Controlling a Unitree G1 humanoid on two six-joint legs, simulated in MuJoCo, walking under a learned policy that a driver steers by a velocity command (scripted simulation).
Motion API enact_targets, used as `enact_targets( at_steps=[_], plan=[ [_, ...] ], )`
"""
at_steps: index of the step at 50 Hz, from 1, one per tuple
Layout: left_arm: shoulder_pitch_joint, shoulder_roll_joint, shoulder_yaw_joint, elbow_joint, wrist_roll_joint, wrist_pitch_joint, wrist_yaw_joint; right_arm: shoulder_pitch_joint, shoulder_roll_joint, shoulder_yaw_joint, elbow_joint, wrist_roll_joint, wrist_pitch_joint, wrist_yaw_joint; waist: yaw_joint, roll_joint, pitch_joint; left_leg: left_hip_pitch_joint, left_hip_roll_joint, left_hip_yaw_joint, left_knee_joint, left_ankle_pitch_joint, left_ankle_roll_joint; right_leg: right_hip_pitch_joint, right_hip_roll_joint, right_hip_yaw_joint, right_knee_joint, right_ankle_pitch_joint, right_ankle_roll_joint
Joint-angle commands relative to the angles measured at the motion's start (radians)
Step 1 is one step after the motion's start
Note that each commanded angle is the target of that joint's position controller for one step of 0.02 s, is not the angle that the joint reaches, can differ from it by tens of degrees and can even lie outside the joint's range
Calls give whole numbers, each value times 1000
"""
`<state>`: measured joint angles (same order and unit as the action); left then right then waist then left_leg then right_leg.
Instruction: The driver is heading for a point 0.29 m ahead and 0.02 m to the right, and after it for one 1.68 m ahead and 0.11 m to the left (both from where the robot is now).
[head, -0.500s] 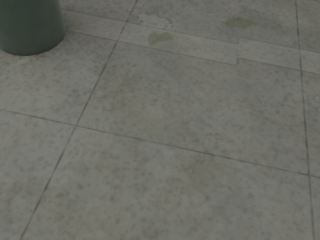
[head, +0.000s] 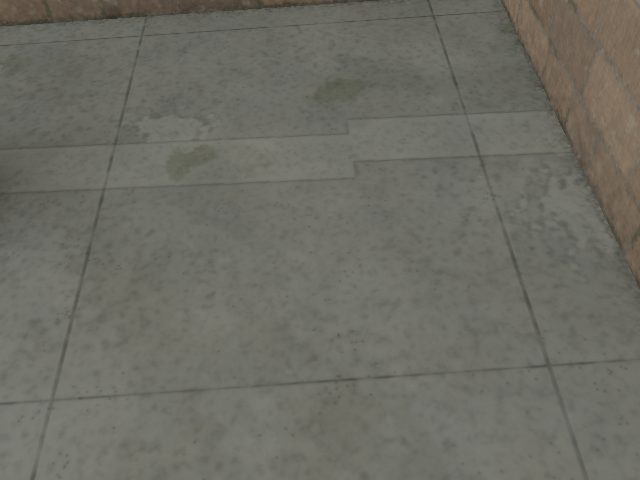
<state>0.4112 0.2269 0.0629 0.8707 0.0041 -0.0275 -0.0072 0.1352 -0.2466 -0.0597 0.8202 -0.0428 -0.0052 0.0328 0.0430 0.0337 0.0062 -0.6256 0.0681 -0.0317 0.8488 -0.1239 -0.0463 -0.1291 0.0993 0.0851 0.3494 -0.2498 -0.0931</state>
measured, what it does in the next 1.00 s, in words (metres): walks ahead: left foot, then right foot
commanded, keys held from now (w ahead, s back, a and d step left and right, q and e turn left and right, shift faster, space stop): w+e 0.44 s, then w+q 0.56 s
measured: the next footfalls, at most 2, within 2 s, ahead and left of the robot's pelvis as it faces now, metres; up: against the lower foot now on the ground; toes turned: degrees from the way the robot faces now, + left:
left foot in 0.18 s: +0.23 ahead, +0.14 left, +0.00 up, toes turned -9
right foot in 0.68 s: +0.45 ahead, -0.14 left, +0.00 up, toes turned -18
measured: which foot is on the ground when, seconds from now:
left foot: up 0.00-0.16, down 0.18-0.70, up 0.72-1.00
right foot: down 0.00-0.18, up 0.20-0.66, down 0.68-1.00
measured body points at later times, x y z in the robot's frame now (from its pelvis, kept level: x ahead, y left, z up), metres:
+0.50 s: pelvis +0.23 +0.04 +0.00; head +0.26 +0.05 +0.45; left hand +0.45 +0.24 -0.12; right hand +0.17 -0.22 -0.13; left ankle +0.19 +0.14 -0.74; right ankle +0.29 -0.12 -0.67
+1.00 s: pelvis +0.47 -0.06 +0.00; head +0.50 -0.07 +0.45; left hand +0.52 +0.21 -0.13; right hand +0.54 -0.33 -0.13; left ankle +0.61 +0.07 -0.67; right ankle +0.41 -0.13 -0.75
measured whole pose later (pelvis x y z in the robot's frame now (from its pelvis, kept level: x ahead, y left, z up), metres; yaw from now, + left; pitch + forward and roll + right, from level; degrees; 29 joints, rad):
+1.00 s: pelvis +0.47 -0.06 +0.00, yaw -7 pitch +1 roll -1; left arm 0.37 0.23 0.05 0.94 0.01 -0.11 0.02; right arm 0.21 -0.26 -0.07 0.85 -0.03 0.00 0.05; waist 0.02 0.04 0.03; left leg -0.68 0.10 0.01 0.94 -0.09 0.04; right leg -0.04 0.01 -0.21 0.25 -0.23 -0.04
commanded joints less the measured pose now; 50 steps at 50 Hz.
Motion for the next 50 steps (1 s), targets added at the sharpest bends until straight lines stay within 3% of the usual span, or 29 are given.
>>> enact_targets(
  at_steps=[1, 5, 7, 8, 9, 10, 11, 12, 13, 14, 16, 20, 22, 25, 28, 29, 32, 33, 34, 35, 36, 37, 38, 39, 40, 41, 44, 49, 50],
  plan=[
    [63, 162, 39, -40, 7, -20, 7, -169, -47, -2, -106, 8, -18, -1, 36, -122, 38, -78, -29, 9, -113, 30, -12, 57, -247, 266, -104, 131, -162],
    [79, 179, 45, -46, 16, -22, 5, -220, -56, 4, -145, 17, -37, -2, 41, -147, 33, 45, -66, 16, -211, -37, 13, 37, -252, 303, -31, 256, -148],
    [24, 198, 51, -65, 20, -22, 7, -119, -75, 0, -123, 26, -49, -10, -16, -161, 16, 241, -92, 15, -290, -93, 32, -37, -241, 327, 11, 254, -110],
    [-3, 208, 53, -71, 15, -25, 6, -23, -87, -6, -94, 28, -58, -17, -70, -136, -6, 400, -112, 30, -354, -84, 43, -96, -209, 319, 81, 274, -86],
    [-16, 188, 49, -76, 9, -38, 1, 96, -131, -21, -65, 17, -72, -33, -128, -67, -68, 600, -53, -26, -397, -96, 66, -181, -135, 263, 253, 251, -58],
    [-10, 108, 29, -106, -21, -48, -4, 253, -238, -44, -59, -11, -78, -52, -188, 119, -216, 855, 211, -324, -483, -385, 129, -345, -38, 123, 578, 77, -15],
    [34, 110, 33, -134, -16, -43, 0, 259, -294, -56, -51, -3, -62, -57, -142, 321, -271, 918, 369, -726, -625, -536, 201, -555, 55, 51, 764, -343, -9],
    [30, 163, 41, -98, 7, -26, 7, 177, -204, -37, -63, 1, -51, -56, -98, 152, -124, 789, 344, -660, -622, -636, 195, -607, -45, 56, 865, -263, -22],
    [-8, 139, 37, -89, 17, -23, -5, 118, -139, -23, -76, 12, -51, -54, -84, 51, -12, 654, 299, -519, -629, -542, 178, -593, -79, 40, 850, -172, -22],
    [-31, 110, 29, -85, 19, -21, -16, 70, -96, -10, -78, 13, -57, -54, -61, 23, 29, 569, 241, -370, -646, -358, 155, -552, -111, 31, 805, -92, -11],
    [-43, 97, 27, -81, 35, -4, -33, 89, -67, -1, -52, 12, -74, -53, -48, 81, 43, 521, 179, -193, -654, -94, 144, -522, -134, 6, 783, -41, 16],
    [-127, 79, 19, -118, 36, 18, -49, 167, -75, -10, -13, 27, -100, -31, -34, 65, 6, 573, 190, -44, -651, 261, 182, -588, -145, -14, 796, 51, 40],
    [-207, 77, 14, -146, 34, 19, -52, 191, -70, -8, 2, 25, -101, -30, -42, 64, 21, 579, 182, 20, -663, 302, 186, -625, -149, -27, 741, 117, 53],
    [-309, 38, -9, -172, 32, 5, -59, 236, -64, 1, 38, 19, -101, -24, -58, 59, 58, 537, 138, 77, -682, 317, 188, -550, -120, -50, 504, 212, 51],
    [-420, 32, -26, -206, 40, -3, -62, 288, -103, -3, 75, 34, -97, -27, -73, 61, 83, 555, 149, 69, -695, 371, 206, -453, -124, -154, 309, 208, 38],
    [-438, 46, -24, -208, 39, -5, -51, 311, -115, -5, 89, 30, -97, -31, -74, 50, 84, 585, 163, 54, -674, 390, 204, -429, -123, -159, 269, 175, 33],
    [-384, 76, -18, -183, 36, -20, -28, 336, -156, -11, 117, 26, -84, -37, -42, 71, 45, 655, 174, 32, -526, 644, 196, -290, -72, -175, 185, 49, 1],
    [-258, 94, -9, -141, 40, -33, -17, 332, -155, -9, 124, 30, -78, -37, 21, 54, -18, 627, 143, 55, -381, 679, 180, -119, -51, -181, 109, 76, -19],
    [-87, 144, 9, -87, 57, -49, -2, 331, -127, 1, 114, 36, -76, -35, 84, 24, -130, 475, 100, 73, -182, 515, 164, 160, -122, -111, 114, 84, -49],
    [52, 251, 36, -78, 82, -55, 20, 347, -24, 28, 49, 63, -79, -24, 116, -166, -301, 145, -1, 131, 169, 56, 121, 493, -447, 272, 81, -67, -128],
    [43, 269, 43, -77, 46, -41, 23, 375, -62, 9, 54, 57, -71, -30, 88, -234, -376, 17, -96, 53, 363, -404, 123, 482, -583, 561, -44, -43, -178],
    [-49, 209, 27, -83, 29, -37, 22, 311, -118, -13, 56, 44, -59, -33, 51, -139, -226, -22, -35, -20, 390, -337, 137, 346, -525, 418, -53, -60, -148],
    [-122, 138, 8, -85, 21, -43, 20, 274, -86, -8, 52, 43, -60, -26, 21, -122, -97, -23, 0, -17, 346, -267, 136, 203, -472, 279, -97, -26, -118],
    [-162, 96, -3, -83, 18, -50, 19, 271, -59, -6, 62, 38, -53, -22, -7, -121, -33, 9, 21, -9, 298, -227, 133, 105, -424, 178, -140, 6, -79],
    [-174, 79, -9, -74, 12, -57, 22, 285, -45, -8, 67, 20, -39, -17, -35, -140, 0, 45, 34, -9, 272, -207, 123, 33, -393, 107, -164, 53, -56],
    [-178, 73, -10, -67, 11, -65, 24, 305, -27, -7, 76, 9, -25, -10, -53, -133, 9, 71, 34, -1, 276, -187, 115, -6, -377, 54, -180, 95, -49],
    [-145, 93, -2, -36, 2, -95, 25, 242, -16, -14, 40, 6, -2, 5, -74, -112, 33, 3, 46, 3, 260, -97, 97, -15, -376, -41, -224, 182, -64],
    [-98, 89, -1, 5, 7, -101, 25, 73, -8, -10, -30, 5, 0, 19, -58, -104, 78, -73, 46, 35, 64, 93, 78, 10, -348, -191, -237, 250, -64],
    [-97, 84, -3, 6, 14, -100, 19, 43, -4, -5, -38, 14, -3, 26, -53, -112, 78, -30, 37, 56, -3, 143, 86, 2, -331, -237, -226, 277, -57]
  ],
)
